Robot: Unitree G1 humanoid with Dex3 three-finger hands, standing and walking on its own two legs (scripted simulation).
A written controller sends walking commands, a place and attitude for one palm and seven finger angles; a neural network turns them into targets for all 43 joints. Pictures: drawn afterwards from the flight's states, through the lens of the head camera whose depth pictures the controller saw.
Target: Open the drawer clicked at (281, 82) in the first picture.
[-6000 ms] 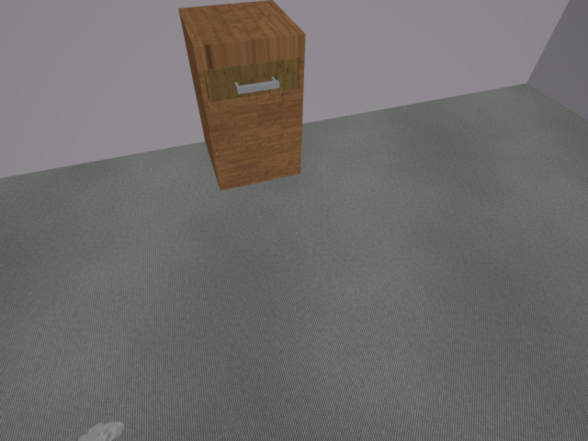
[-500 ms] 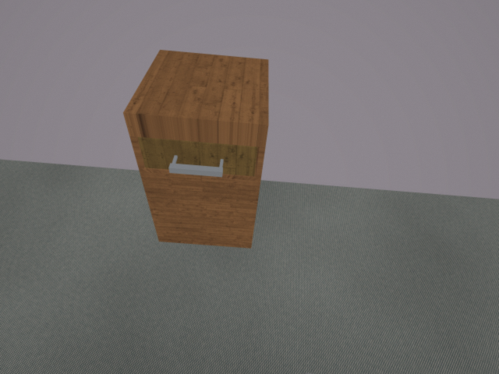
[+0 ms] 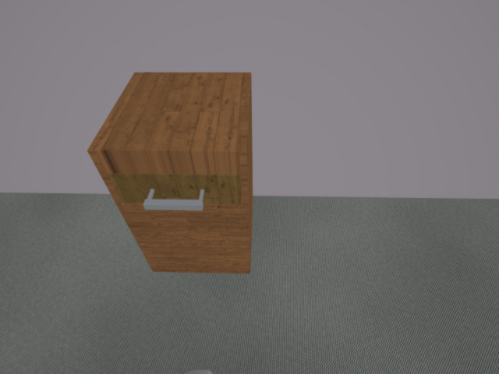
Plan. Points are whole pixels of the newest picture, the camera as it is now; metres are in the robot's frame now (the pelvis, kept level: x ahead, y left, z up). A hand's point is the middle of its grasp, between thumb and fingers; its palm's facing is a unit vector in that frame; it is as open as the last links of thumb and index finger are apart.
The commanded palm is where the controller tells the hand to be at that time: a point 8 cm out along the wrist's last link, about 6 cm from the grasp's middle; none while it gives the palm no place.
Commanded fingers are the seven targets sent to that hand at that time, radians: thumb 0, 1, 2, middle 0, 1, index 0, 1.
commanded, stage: take the last steps up to it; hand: left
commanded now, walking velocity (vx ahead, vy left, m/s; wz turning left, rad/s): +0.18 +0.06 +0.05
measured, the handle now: (175, 198) +0.63 +0.25 -0.22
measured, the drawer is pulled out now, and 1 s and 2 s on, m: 0.00 0.00 0.00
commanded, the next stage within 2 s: come to a stop and stand still in 0.10 s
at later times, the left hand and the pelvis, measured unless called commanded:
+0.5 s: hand out of the picture +0.08 +0.22 -0.19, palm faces +0.04 -0.99 -0.15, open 7.4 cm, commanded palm none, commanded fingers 0.00 0.90 0.90 -0.20 -0.30 -0.20 -0.30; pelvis +0.10 +0.06 +0.00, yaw -2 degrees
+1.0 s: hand out of the picture +0.11 +0.14 -0.16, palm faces +0.00 -0.97 -0.24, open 7.2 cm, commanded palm none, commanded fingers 0.00 0.90 0.90 -0.20 -0.30 -0.20 -0.30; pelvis +0.06 -0.04 +0.00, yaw -2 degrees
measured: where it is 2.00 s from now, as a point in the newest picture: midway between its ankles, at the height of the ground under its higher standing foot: outside the picture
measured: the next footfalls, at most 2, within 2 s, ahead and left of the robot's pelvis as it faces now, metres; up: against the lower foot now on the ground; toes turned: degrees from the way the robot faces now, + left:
left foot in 0.26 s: +0.18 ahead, +0.14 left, +0.00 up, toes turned +6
right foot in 0.78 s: +0.08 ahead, -0.13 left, +0.00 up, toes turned -6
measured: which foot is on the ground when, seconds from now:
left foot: up 0.00-0.24, down 0.26-0.82, up 0.84-1.00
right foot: down 0.00-0.28, up 0.30-0.76, down 0.78-1.00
